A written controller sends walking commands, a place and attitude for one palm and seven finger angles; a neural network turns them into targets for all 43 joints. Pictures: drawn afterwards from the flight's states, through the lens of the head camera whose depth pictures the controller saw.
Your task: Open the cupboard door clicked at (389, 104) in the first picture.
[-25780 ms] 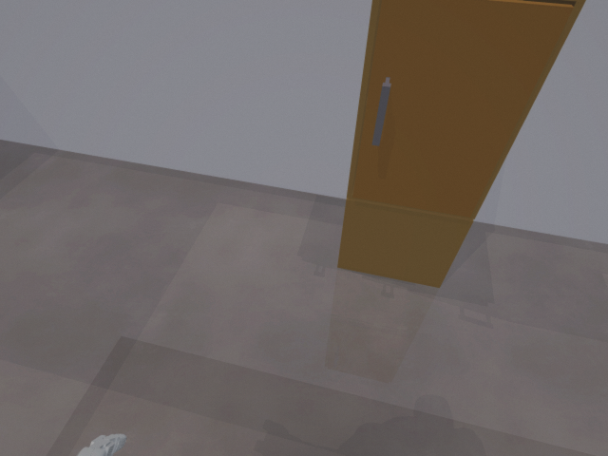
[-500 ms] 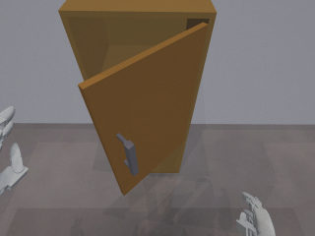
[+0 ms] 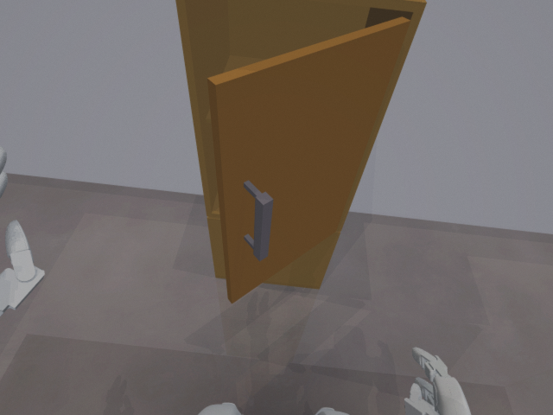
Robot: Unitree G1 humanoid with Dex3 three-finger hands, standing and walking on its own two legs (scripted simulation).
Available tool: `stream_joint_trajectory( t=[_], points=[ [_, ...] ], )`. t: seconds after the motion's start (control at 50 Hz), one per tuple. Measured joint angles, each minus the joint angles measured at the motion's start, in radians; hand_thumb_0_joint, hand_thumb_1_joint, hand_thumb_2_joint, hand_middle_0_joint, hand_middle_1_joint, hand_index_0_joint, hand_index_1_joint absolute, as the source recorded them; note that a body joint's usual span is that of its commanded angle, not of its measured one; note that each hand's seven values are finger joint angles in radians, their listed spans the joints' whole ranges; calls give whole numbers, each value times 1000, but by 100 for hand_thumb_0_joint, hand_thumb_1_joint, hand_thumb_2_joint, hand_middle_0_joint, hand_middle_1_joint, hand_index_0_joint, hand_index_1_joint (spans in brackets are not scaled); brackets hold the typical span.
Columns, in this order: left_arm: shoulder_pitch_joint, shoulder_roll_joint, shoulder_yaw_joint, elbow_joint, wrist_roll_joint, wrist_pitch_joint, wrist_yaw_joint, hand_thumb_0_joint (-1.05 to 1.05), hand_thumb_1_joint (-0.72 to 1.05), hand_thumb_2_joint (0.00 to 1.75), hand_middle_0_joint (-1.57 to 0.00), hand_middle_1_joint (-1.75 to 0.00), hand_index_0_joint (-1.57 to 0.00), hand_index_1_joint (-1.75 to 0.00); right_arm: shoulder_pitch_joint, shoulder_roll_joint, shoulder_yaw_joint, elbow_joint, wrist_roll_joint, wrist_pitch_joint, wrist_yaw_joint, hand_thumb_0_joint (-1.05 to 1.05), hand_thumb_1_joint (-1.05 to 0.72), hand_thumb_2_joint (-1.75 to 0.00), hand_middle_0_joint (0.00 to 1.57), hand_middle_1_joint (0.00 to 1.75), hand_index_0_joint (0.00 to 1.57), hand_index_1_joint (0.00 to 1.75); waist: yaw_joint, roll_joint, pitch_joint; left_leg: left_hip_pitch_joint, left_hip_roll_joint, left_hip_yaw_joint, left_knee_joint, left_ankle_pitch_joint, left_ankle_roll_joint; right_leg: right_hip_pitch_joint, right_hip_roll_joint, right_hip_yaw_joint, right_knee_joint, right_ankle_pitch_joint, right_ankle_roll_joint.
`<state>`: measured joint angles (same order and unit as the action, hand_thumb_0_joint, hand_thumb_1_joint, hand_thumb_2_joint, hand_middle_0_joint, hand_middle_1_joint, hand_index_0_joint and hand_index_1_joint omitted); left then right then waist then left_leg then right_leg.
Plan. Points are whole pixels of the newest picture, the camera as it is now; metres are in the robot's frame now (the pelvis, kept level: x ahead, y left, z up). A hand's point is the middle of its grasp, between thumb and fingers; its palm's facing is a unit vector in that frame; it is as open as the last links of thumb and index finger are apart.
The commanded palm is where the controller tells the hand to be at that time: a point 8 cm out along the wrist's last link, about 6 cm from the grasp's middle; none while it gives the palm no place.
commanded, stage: step back with the hand held close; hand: left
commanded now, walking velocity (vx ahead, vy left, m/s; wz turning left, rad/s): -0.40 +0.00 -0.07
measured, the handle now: (255, 222) +0.42 +0.07 +0.00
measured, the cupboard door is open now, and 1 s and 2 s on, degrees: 44 44 44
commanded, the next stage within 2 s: stop stepping back and stand still in 0.30 s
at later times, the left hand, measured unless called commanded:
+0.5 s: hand (48, 396) +0.11 +0.19 +0.19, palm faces +0.22 -0.81 -0.54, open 7.4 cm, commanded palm +0.06 +0.24 +0.20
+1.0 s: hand out of the picture +0.02 +0.20 +0.19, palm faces +0.38 -0.80 -0.47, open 7.4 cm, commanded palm -0.02 +0.24 +0.20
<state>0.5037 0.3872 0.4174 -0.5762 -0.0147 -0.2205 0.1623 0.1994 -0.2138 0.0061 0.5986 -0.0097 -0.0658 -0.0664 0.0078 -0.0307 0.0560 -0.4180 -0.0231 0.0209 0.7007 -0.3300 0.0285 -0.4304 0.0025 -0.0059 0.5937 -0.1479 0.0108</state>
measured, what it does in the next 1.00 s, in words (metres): walks backwards: right foot, then left foot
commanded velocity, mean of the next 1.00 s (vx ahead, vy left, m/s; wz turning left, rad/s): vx -0.01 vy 0.05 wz -0.01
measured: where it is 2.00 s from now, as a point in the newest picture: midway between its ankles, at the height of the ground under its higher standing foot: outside the picture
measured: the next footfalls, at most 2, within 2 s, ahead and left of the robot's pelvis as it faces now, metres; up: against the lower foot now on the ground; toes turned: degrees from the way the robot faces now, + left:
right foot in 0.40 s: -0.18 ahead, -0.12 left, +0.00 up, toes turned -7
left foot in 0.62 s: -0.06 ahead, +0.05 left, +0.00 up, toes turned -3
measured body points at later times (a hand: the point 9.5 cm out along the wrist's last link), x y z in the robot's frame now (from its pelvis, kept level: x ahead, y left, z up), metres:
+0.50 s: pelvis -0.12 -0.04 +0.02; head -0.09 -0.02 +0.47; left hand +0.09 +0.23 +0.22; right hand +0.03 -0.28 -0.06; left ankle -0.01 +0.07 -0.68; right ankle -0.22 -0.12 -0.72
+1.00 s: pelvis -0.19 -0.04 +0.02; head -0.20 -0.04 +0.47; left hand -0.01 +0.25 +0.22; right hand -0.08 -0.29 -0.07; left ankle -0.16 +0.08 -0.67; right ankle -0.22 -0.12 -0.72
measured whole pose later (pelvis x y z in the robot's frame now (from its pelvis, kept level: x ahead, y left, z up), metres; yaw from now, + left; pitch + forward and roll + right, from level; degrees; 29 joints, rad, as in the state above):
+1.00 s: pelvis -0.19 -0.04 +0.02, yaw -5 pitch +1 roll +2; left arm 0.58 0.40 0.42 -0.44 -0.03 -0.25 0.14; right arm 0.30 -0.20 0.01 0.67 -0.01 -0.11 -0.07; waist 0.01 -0.03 -0.07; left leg -0.44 0.01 0.04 0.84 -0.30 0.01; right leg -0.19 0.01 -0.05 0.46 -0.29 -0.06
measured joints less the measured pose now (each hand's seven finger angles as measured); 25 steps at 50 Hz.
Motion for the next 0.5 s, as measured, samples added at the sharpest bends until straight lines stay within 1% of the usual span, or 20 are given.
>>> stream_joint_trajectory(
  t=[0.02, 0.04, 0.06, 0.1, 0.12, 0.16, 0.2, 0.24, 0.32, 0.36, 0.4, 0.42, 0.44, 0.46, 0.48, 0.5],
  points=[
    [-8, 9, 2, -3, -2, -1, 0, 1, 88, 89, -21, -30, -22, -30, -4, -1, 0, -2, 0, -1, -4, 1, -90, -90, 20, 30, 21, 30, -3, -4, 8, -3, 0, 3, -19, 78, 12, -14, 2, 4, 21, -34, 2],
    [-17, 17, 7, 1, 1, -3, 0, 1, 88, 89, -21, -30, -22, -30, -8, 0, -3, -5, -3, -7, -8, 1, -90, -90, 20, 30, 21, 30, -6, -1, 19, -10, 3, 2, -20, 113, 24, -31, 13, 12, 83, -93, 4],
    [-22, 26, 17, 8, 4, -5, -1, 1, 88, 89, -21, -30, -22, -30, -14, 6, -7, -1, -9, -17, -11, 1, -90, -90, 20, 30, 21, 30, -9, 3, 28, -12, 7, -1, -25, 123, 33, -52, 30, 25, 186, -156, 3],
    [-17, 44, 42, 19, 4, -6, -1, 1, 88, 89, -21, -30, -22, -30, -16, 27, -14, 9, -13, -34, -6, 1, -91, -90, 20, 30, 21, 30, -13, 13, 28, -9, 22, -8, -65, 138, 37, -68, 66, 41, 379, -239, -1],
    [-9, 51, 53, 16, -1, -4, 1, 1, 88, 89, -21, -30, -22, -30, -13, 37, -14, 13, -13, -42, -1, 1, -91, -90, 20, 30, 21, 30, -12, 16, 22, -7, 32, -10, -92, 153, 35, -58, 75, 39, 431, -264, -1],
    [16, 56, 70, -6, -14, -1, 7, 1, 88, 89, -21, -30, -22, -30, -9, 53, -9, 21, -13, -60, 9, 1, -91, -90, 20, 30, 21, 30, -1, 16, 4, -4, 52, -2, -153, 192, 28, -16, 74, 27, 451, -297, 2],
    [41, 52, 70, -32, -25, 3, 12, 1, 88, 89, -21, -30, -22, -30, -9, 65, -1, 29, -12, -73, 17, 1, -91, -90, 20, 30, 21, 30, 9, 13, -18, -5, 71, 13, -209, 232, 22, 42, 61, 14, 397, -323, 6],
    [46, 44, 53, -46, -32, 12, 11, 1, 89, 89, -21, -30, -21, -30, -17, 70, 7, 35, -15, -81, 21, 1, -90, -90, 20, 30, 21, 30, 12, 14, -34, -10, 86, 23, -262, 272, 17, 104, 51, 8, 315, -345, 7],
    [17, 44, 12, -37, -45, 32, 0, 1, 89, 89, -21, -30, -21, -30, -51, 72, 18, 34, -22, -86, 22, 1, -90, -90, 21, 30, 21, 30, 1, 17, -44, -30, 100, 33, -360, 365, 1, 211, 47, -6, 122, -367, -5],
    [17, 69, 16, -31, -54, 36, -9, 1, 89, 89, -21, -30, -21, -30, -69, 71, 21, 19, -24, -76, 24, 1, -90, -90, 21, 30, 21, 30, -7, 11, -42, -51, 100, 40, -389, 407, -9, 265, 46, -23, -17, -311, -19],
    [36, 108, 42, -39, -66, 29, -20, 1, 89, 89, -21, -30, -21, -30, -90, 69, 23, -2, -22, -60, 28, 1, -90, -90, 21, 30, 21, 30, -6, -12, -34, -87, 97, 64, -368, 425, -21, 314, 32, -27, -164, -227, -37],
    [39, 107, 39, -35, -68, 21, -30, 1, 89, 89, -21, -30, -21, -30, -103, 57, 21, 3, -18, -48, 28, 1, -90, -90, 21, 30, 21, 30, -6, 8, -19, -111, 111, 50, -315, 366, -30, 313, 48, -31, -167, -230, -44],
    [51, 109, 32, -34, -69, 15, -36, 1, 89, 89, -21, -30, -21, -30, -103, 48, 19, 13, -14, -35, 26, 1, -90, -90, 21, 30, 21, 30, -6, 18, -15, -136, 107, 25, -225, 245, -39, 308, 57, -32, -158, -231, -48],
    [70, 114, 27, -36, -67, 9, -38, 1, 88, 89, -21, -30, -22, -30, -92, 41, 18, 24, -9, -26, 23, 1, -90, -90, 21, 30, 21, 30, -5, 14, -23, -162, 85, 4, -105, 139, -46, 303, 53, -28, -153, -229, -50],
    [95, 119, 28, -39, -62, 4, -40, 1, 88, 89, -21, -30, -22, -30, -72, 35, 18, 32, -1, -19, 21, 1, -90, -90, 21, 30, 21, 30, -2, 1, -37, -176, 60, -4, 4, 73, -49, 298, 43, -21, -150, -226, -51],
    [124, 122, 37, -44, -55, 4, -40, 1, 88, 89, -21, -30, -22, -30, -50, 30, 19, 35, 5, -11, 18, 1, -90, -90, 20, 30, 21, 30, 0, -15, -54, -174, 40, 1, 75, 43, -49, 294, 32, -12, -148, -223, -50]
  ],
)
